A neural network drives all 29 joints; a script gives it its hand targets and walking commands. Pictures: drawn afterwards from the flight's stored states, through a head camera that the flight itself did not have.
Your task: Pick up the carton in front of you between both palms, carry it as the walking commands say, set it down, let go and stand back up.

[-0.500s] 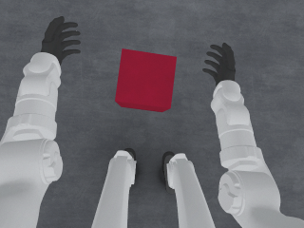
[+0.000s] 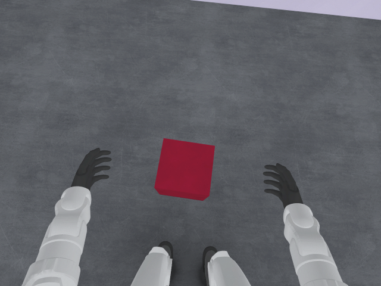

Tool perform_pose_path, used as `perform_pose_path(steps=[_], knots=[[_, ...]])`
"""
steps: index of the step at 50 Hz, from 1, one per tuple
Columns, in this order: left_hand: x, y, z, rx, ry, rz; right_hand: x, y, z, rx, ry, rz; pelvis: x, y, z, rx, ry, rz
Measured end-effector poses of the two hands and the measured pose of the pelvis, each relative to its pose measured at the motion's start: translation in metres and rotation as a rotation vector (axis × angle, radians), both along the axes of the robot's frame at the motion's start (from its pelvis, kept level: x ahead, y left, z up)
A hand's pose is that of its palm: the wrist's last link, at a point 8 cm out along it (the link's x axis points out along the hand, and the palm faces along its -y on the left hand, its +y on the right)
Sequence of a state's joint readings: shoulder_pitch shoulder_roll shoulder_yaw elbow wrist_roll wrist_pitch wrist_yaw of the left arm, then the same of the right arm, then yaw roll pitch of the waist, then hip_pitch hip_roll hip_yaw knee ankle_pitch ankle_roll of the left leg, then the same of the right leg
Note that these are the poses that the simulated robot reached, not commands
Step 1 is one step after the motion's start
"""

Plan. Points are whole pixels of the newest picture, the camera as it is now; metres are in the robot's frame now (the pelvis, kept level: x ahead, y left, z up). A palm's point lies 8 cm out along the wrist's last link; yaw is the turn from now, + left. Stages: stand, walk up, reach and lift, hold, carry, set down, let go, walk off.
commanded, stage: let go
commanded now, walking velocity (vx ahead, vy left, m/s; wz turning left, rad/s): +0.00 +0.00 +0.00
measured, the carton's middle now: (184, 172) +0.45 +0.02 -0.60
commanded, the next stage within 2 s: stand in 0.82 s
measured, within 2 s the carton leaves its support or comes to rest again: neither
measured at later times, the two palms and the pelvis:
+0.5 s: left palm (66, 258) +0.19 +0.21 -0.02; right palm (347, 264) +0.19 -0.25 -0.02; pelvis +0.03 -0.02 +0.05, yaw +0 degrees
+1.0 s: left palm (39, 269) +0.17 +0.26 -0.03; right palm (362, 273) +0.17 -0.29 -0.03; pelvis +0.03 -0.01 +0.04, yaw -1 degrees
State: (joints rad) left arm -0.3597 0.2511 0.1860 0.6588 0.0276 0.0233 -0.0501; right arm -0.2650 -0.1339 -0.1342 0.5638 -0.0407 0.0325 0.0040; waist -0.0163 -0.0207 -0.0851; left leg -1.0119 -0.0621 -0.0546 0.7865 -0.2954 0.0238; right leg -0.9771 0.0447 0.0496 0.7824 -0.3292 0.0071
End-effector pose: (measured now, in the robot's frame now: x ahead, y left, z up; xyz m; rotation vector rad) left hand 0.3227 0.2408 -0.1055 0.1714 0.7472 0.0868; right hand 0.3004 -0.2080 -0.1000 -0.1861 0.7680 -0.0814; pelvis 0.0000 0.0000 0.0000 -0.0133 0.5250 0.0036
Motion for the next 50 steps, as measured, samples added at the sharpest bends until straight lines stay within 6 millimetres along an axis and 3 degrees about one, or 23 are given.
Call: perform_pose_path(steps=[13, 18, 26, 41, 50], knots=[[-0.081, -0.021, 0.06, -0.001, 0.025, -0.021, -0.086, -0.036, 0.062, 0.014, 0.015, -0.028, 0.028, -0.014, 0.04, 0.016, -0.279, -0.013], [-0.109, -0.026, 0.076, -0.002, 0.029, -0.02, -0.108, -0.045, 0.078, 0.012, 0.014, -0.024, 0.033, -0.018, 0.048, 0.016, -0.4, -0.015], [-0.133, -0.028, 0.087, -0.008, 0.044, -0.015, -0.112, -0.046, 0.084, 0.022, 0.015, 0.001, 0.031, -0.021, 0.05, 0.02, -0.543, -0.009], [-0.138, -0.026, 0.085, -0.002, 0.048, -0.008, -0.114, -0.043, 0.085, -0.014, 0.048, -0.012, 0.026, -0.019, 0.047, 0.02, -0.623, -0.014], [-0.151, 0.018, 0.073, 0.15, 0.115, 0.022, -0.128, -0.081, 0.07, -0.16, 0.101, -0.053, 0.031, -0.015, 0.044, 0.009, -0.544, -0.016]])
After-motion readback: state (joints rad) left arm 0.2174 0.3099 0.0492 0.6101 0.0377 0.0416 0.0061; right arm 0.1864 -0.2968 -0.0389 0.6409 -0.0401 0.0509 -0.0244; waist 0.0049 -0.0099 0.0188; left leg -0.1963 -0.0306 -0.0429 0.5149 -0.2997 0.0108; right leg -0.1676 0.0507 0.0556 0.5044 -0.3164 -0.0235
